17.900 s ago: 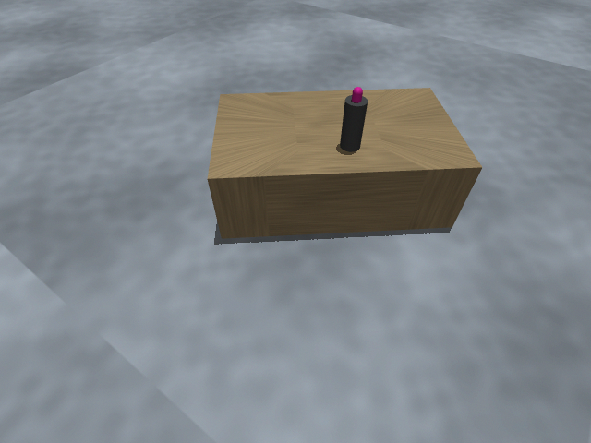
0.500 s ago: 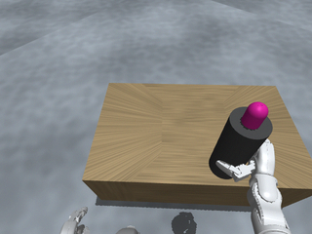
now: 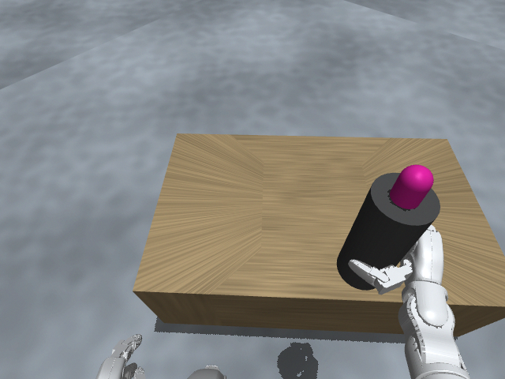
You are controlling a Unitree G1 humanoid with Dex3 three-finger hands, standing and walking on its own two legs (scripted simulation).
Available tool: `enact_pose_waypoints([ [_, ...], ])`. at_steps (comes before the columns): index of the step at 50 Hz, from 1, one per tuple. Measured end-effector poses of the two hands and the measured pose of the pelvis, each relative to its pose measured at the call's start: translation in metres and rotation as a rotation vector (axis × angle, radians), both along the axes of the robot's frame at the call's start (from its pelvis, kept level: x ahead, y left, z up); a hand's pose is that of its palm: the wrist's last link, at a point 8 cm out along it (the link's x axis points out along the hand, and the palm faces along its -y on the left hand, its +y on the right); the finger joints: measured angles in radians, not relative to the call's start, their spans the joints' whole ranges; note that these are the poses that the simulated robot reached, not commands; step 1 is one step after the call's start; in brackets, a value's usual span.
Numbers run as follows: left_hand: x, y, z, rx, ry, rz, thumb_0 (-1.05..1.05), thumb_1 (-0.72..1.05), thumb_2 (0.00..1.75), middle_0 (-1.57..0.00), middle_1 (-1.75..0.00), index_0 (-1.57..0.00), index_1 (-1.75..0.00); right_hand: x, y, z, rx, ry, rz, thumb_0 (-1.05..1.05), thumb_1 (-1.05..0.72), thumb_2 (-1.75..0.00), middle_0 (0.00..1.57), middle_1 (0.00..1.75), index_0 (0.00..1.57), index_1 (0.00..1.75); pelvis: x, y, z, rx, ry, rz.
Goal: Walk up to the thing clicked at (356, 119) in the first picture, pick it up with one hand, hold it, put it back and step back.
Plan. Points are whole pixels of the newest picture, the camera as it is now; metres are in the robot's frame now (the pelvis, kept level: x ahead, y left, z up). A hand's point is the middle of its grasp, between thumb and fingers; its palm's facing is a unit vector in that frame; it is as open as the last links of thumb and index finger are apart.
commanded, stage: hold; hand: right
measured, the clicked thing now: (384, 229) +0.33 -0.16 +0.07
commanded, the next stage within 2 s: crouch in 0.54 s
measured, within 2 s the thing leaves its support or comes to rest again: neither
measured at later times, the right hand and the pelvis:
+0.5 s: hand (380, 247) +0.32 -0.17 +0.03, palm faces +0.18 +0.98 -0.04, open 11.6 cm; pelvis -0.01 +0.00 +0.00, yaw +0 degrees
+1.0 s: hand (371, 244) +0.35 -0.17 -0.02, palm faces +0.20 +0.98 -0.03, open 11.6 cm; pelvis -0.02 +0.01 -0.03, yaw +0 degrees
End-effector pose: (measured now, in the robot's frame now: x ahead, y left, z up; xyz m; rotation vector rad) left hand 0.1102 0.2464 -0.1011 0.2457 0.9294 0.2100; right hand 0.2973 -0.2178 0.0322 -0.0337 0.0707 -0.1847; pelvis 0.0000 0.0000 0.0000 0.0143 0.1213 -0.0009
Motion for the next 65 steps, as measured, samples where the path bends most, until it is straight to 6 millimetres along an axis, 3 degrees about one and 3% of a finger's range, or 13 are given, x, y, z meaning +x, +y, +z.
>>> enact_pose_waypoints([
  [32, -0.004, 0.002, -0.001, -0.004, -0.011, -0.007, 0.01, 0.9, 0.9, -0.2, -0.31, -0.21, -0.3, -0.008, 0.003, 0.0, -0.003, -0.003, -0.001, -0.02, 0.61, -1.09, 0.63, 1.02, 0.64, 1.04, -0.006, 0.003, -0.001, -0.003, -0.002, 0.0],
  [41, -0.004, 0.005, -0.005, 0.005, -0.004, -0.01, 0.01, 0.9, 0.9, -0.2, -0.31, -0.2, -0.3, -0.002, 0.0, -0.004, 0.0, -0.009, -0.011, -0.02, 0.61, -1.09, 0.64, 1.01, 0.65, 1.03, -0.007, 0.005, -0.004, -0.003, 0.009, -0.006],
  [46, -0.008, 0.009, -0.013, 0.022, 0.018, -0.019, 0.01, 0.9, 0.9, -0.2, -0.31, -0.2, -0.3, 0.011, -0.002, -0.023, 0.012, 0.002, -0.017, -0.02, 0.61, -1.09, 0.64, 1.01, 0.65, 1.03, -0.012, 0.006, -0.013, -0.003, 0.052, -0.009],
  [52, -0.023, 0.019, -0.038, 0.05, 0.073, -0.028, 0.01, 0.9, 0.9, -0.2, -0.31, -0.2, -0.3, 0.035, -0.006, -0.067, 0.009, 0.024, -0.012, -0.02, 0.61, -1.09, 0.64, 1.01, 0.65, 1.03, -0.022, 0.006, -0.039, -0.004, 0.154, -0.005],
  [59, -0.054, 0.03, -0.08, 0.073, 0.18, -0.011, 0.01, 0.9, 0.9, -0.2, -0.31, -0.21, -0.3, 0.068, -0.015, -0.12, -0.006, 0.021, -0.01, -0.02, 0.61, -1.09, 0.64, 1.0, 0.66, 1.02, -0.028, 0.004, -0.081, -0.001, 0.281, 0.007],
  [65, -0.086, 0.032, -0.113, 0.066, 0.299, 0.024, 0.01, 0.89, 0.91, -0.2, -0.3, -0.2, -0.3, 0.092, -0.02, -0.146, -0.01, -0.008, -0.021, -0.02, 0.61, -1.09, 0.64, 1.0, 0.66, 1.02, -0.033, 0.001, -0.109, 0.006, 0.348, 0.011],
])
